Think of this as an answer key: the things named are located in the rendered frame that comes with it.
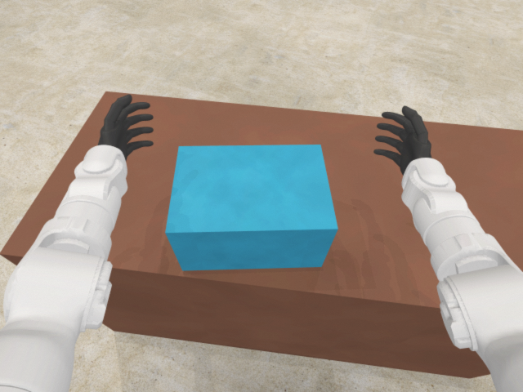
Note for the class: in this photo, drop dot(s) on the right robot upper arm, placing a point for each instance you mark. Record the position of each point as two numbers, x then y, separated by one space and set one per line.
483 310

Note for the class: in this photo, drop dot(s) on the left robot upper arm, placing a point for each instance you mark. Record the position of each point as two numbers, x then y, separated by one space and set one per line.
59 294

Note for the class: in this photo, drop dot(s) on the robot right hand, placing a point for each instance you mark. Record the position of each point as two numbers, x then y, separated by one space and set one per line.
414 136

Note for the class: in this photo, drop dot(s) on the carton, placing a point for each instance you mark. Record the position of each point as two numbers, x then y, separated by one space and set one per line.
242 207

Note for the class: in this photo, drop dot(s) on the pedestal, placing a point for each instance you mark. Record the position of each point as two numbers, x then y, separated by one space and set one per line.
374 301

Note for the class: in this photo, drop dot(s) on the robot right forearm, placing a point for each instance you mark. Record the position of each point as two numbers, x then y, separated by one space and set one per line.
452 234

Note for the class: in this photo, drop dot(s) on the robot left forearm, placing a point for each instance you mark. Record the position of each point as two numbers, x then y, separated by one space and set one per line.
87 214

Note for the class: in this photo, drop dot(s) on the robot left hand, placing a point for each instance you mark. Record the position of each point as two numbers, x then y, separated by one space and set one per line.
116 123

